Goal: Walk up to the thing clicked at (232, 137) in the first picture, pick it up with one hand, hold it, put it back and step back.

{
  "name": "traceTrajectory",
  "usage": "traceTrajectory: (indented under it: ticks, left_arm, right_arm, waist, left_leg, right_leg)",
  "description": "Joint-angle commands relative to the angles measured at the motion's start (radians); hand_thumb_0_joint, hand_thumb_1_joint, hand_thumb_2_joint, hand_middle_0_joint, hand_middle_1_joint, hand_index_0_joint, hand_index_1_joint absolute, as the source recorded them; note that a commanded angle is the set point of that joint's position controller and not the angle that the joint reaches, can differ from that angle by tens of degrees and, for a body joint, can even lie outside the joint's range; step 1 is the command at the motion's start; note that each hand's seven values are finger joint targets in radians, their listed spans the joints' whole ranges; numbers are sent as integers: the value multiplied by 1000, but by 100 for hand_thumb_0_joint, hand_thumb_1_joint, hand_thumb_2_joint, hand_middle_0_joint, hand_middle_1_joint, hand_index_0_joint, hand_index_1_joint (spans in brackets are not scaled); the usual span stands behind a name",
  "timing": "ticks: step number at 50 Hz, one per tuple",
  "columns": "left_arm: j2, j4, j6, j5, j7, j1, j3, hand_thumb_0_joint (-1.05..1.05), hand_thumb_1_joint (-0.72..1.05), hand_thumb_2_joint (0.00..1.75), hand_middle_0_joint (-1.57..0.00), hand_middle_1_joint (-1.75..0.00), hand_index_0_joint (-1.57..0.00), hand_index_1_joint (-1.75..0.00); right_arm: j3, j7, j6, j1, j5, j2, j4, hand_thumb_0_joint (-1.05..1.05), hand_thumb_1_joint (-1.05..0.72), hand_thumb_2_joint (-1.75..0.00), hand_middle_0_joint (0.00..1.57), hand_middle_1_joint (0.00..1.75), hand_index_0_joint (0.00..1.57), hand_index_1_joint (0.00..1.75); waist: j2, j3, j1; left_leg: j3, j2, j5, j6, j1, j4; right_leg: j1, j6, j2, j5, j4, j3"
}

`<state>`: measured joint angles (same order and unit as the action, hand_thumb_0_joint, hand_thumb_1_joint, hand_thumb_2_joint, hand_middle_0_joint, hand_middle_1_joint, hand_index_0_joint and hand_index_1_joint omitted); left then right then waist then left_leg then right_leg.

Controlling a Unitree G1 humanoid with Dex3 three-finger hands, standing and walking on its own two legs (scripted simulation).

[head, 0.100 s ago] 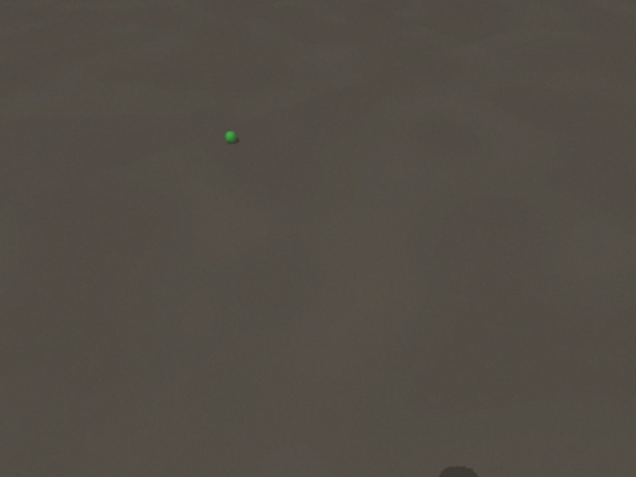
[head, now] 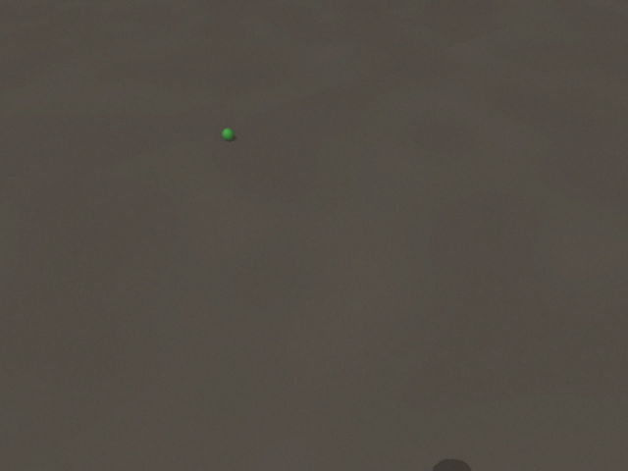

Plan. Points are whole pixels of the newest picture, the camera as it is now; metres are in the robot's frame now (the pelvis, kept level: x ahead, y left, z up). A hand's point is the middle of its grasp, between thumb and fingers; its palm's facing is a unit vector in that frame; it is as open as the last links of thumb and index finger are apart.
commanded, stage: stand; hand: left
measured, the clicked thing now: (227, 134) +1.99 +0.54 -0.75
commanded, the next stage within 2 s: walk up in 1.02 s
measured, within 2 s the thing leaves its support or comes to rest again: neither
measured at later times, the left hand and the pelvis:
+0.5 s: hand out of the picture +0.09 +0.25 -0.16, palm faces -0.03 -0.94 -0.33, open 7.4 cm; pelvis +0.01 +0.00 +0.00, yaw +0 degrees
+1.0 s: hand out of the picture +0.09 +0.25 -0.15, palm faces -0.02 -0.94 -0.34, open 7.4 cm; pelvis +0.01 +0.00 +0.00, yaw +0 degrees
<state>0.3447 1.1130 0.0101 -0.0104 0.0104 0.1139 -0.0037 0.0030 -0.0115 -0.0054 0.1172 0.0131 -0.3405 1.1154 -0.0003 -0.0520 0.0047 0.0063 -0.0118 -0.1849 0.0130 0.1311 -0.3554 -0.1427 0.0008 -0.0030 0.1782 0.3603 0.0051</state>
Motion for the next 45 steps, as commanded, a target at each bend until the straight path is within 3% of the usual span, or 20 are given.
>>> traceTrajectory:
  ticks: [1, 6, 19, 23, 30, 45]
  left_arm:
    - [207, -65, 26, 4, -17, -40, 40, 0, 90, 90, -20, -30, -20, -30]
    - [207, -68, 26, 2, -18, -48, 41, 0, 90, 90, -20, -30, -20, -30]
    - [206, -61, 24, 4, -19, -39, 40, 0, 90, 90, -20, -30, -20, -30]
    - [210, -63, 25, 0, -20, -41, 41, 0, 90, 90, -20, -30, -20, -30]
    - [207, -59, 23, 4, -19, -39, 41, 0, 90, 90, -20, -30, -20, -30]
    - [216, -62, 24, 1, -20, -40, 42, 0, 90, 90, -20, -30, -20, -30]
  right_arm:
    - [-40, 17, -26, -35, -6, -208, -57, 0, -90, -90, 20, 30, 20, 30]
    - [-42, 20, -26, -36, -3, -213, -59, 0, -90, -90, 20, 30, 20, 30]
    - [-41, 20, -24, -43, -6, -216, -55, 0, -90, -90, 20, 30, 20, 30]
    - [-41, 21, -26, -47, -5, -215, -59, 0, -90, -90, 20, 30, 20, 30]
    - [-39, 21, -25, -39, -5, -214, -55, 0, -90, -90, 20, 30, 20, 30]
    - [-41, 23, -25, -38, -5, -220, -55, 0, -90, -90, 20, 30, 20, 30]
  waist:
    - [-6, 59, -4]
    - [3, 80, -2]
    - [-5, 70, -4]
    - [-5, 89, -2]
    - [-3, 72, -6]
    - [4, 83, -3]
  left_leg:
    - [87, -109, 72, -35, 2, 68]
    - [80, -110, 114, -35, -9, 57]
    - [87, -114, 124, -31, -26, 67]
    - [84, -117, 164, -32, -37, 64]
    - [88, -116, 146, -29, -23, 77]
    - [83, -118, 165, -32, -49, 72]
  right_leg:
    - [20, 27, -118, -78, -69, -97]
    - [38, 27, -125, -135, -65, -98]
    - [39, 23, -123, -123, -74, -87]
    - [54, 23, -125, -172, -63, -83]
    - [51, 24, -124, -135, -68, -82]
    - [52, 23, -129, -172, -72, -86]
